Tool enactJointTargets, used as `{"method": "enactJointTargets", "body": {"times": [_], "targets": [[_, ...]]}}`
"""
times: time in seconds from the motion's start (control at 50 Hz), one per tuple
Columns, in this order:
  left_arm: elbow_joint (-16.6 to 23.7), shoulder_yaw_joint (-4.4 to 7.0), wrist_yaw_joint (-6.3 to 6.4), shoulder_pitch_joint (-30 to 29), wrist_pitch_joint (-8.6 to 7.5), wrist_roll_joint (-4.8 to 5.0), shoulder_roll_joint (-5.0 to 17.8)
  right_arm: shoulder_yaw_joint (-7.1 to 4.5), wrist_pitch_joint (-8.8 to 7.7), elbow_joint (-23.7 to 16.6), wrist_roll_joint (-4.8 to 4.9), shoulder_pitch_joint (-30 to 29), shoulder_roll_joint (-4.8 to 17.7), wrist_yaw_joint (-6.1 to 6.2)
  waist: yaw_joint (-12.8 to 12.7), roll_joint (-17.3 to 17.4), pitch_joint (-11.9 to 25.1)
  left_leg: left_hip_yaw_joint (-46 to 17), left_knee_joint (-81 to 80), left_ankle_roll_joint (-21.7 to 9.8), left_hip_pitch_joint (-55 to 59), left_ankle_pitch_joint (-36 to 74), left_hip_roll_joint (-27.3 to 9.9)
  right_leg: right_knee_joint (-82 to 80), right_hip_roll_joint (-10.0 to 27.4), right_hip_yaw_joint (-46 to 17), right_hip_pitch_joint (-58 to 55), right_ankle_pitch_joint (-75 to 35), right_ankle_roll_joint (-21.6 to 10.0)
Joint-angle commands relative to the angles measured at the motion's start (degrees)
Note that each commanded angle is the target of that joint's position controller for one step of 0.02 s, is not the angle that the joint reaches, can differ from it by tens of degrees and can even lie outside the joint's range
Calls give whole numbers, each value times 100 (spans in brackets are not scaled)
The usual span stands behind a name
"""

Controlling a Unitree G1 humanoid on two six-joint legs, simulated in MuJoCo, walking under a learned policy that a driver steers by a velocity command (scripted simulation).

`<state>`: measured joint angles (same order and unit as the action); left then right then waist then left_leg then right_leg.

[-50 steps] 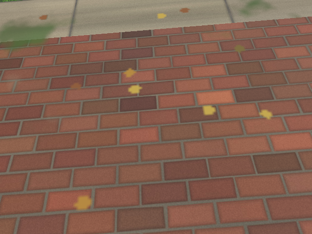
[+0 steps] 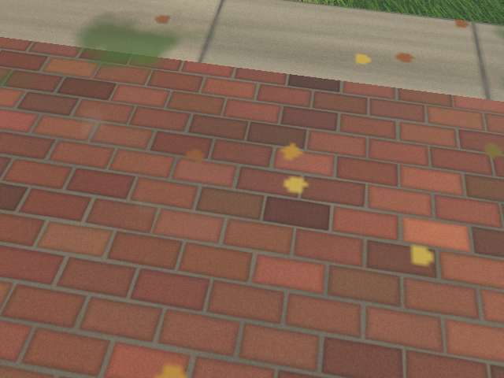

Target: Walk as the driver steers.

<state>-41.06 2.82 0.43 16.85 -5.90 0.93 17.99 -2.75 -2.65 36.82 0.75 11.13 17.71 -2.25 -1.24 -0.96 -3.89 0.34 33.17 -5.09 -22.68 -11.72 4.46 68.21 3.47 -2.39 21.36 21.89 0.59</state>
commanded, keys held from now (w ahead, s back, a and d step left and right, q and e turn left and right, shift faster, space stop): w+q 0.16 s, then w+e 0.84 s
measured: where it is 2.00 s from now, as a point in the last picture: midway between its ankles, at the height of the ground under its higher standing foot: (320, 187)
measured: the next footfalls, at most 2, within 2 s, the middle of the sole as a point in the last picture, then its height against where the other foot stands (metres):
right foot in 0.40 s outside the picture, level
left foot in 0.88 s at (224, 279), level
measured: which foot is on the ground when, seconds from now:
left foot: down 0.00-0.42, up 0.44-0.86, down 0.88-1.00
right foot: up 0.00-0.38, down 0.40-0.90, up 0.92-1.00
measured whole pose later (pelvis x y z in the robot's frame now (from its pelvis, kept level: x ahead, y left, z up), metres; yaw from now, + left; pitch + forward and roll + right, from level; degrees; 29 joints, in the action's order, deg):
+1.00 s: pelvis +0.59 +0.02 +0.01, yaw -13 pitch +1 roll +1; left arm -41.8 3.1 0.7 20.9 -1.3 1.7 18.0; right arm -2.3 -5.6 38.3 -0.3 7.8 15.7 -0.5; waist -2.0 -1.9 -1.3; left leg 0.0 28.3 -1.2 -19.3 -10.0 2.0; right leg 64.6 -2.1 -6.2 21.2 24.4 -0.5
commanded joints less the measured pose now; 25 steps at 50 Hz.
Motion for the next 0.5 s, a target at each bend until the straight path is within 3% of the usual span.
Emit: {"method": "enactJointTargets", "body": {"times": [0.02, 0.06, 0.12, 0.2, 0.24, 0.3, 0.34, 0.36, 0.38, 0.4, 0.42, 0.44, 0.46, 0.48, 0.5], "targets": [[526, 198, 12, -52, -119, -115, 762, -241, -118, -392, -132, 120, 801, 72, 43, 499, 587, -2507, -2063, -1053, 1442, 37, -1454, -221, 378, -355, 1487, -692, -57], [481, 169, 6, -33, -11, -198, 639, -234, -160, -312, -56, 159, 764, 119, -10, 433, 494, -2129, -2178, -1139, 1078, 670, -1350, -550, 327, -225, 1391, -869, 111], [685, 107, 29, -696, 25, -240, 477, -253, -166, -127, -11, 442, 847, 213, 174, 345, 210, -1803, -2237, -1053, 920, 976, -1155, -1566, 189, -158, 1675, -1747, 327], [779, -17, -91, -1467, -81, -159, 215, -232, -128, 126, 42, 763, 823, 294, 513, 507, 195, -1398, -2168, -723, 938, 787, -954, -3252, -81, 16, 1120, -3069, 349], [827, -32, -179, -1790, -138, -90, 218, -218, -140, 293, 50, 1019, 840, 290, 691, 519, 98, -1440, -2147, -715, 1159, 714, -1129, -3580, -94, 51, 1016, -3373, 251], [938, -6, -271, -2065, -162, -49, 329, -209, -83, 498, 14, 1276, 856, 283, 776, 543, 6, -1549, -1853, -682, 2154, 1325, -1506, -3913, -114, 76, 1492, -2813, -48], [960, 15, -311, -2000, -150, -22, 387, -223, -24, 597, 1, 1325, 903, 292, 698, 598, 34, -1492, -1600, -590, 2676, 2199, -1673, -4013, -185, 169, 1512, -2155, -279], [921, 54, -313, -1776, -140, -20, 461, -232, -5, 607, -3, 1259, 948, 303, 552, 653, 180, -1355, -1298, -515, 2813, 3210, -1637, -4044, -323, 280, 1187, -1832, -412], [808, 131, -299, -1312, -130, -23, 597, -234, 22, 605, -28, 1185, 987, 314, 290, 712, 545, -1172, -718, -445, 2877, 4458, -1528, -4062, -535, 449, 525, -1676, -573], [605, 232, -277, -485, -121, -29, 783, -199, 54, 554, -64, 1030, 960, 332, -178, 631, 1136, -874, 278, -301, 2614, 5088, -1304, -4160, -545, 450, -664, -2039, -808], [465, 291, -250, 503, -93, -78, 1084, -100, 43, 395, -191, 1024, 764, 364, -524, 105, 1986, -719, 1866, -143, 1504, 3701, -1043, -3955, 370, -798, -2455, -2404, -1233], [337, 409, -287, 763, -65, -27, 1450, 48, -61, 356, -186, 1774, 242, 297, -109, -1463, 2485, -384, 3924, 410, -940, -996, 76, -4326, 1614, -3617, -4429, -1394, -2257], [322, 281, -291, 832, -46, 107, 850, 10, -184, 296, -118, 1366, 669, 251, -363, -968, 2295, -917, 4348, 395, -1758, -1776, -90, -4946, 1579, -4303, -4500, -354, -2104], [398, 226, -241, 440, -5, 54, 682, -59, -293, 107, 59, 654, 899, 193, -415, -591, 1362, -905, 4310, 359, -2114, -1299, -395, -5105, 1409, -3495, -3778, -419, -1854], [472, 216, -216, 190, 39, -39, 673, -21, -384, 6, 31, 242, 810, 177, -334, -7, 894, -786, 4013, 332, -2022, -969, -576, -5222, 1154, -2943, -3016, -987, -1722]]}}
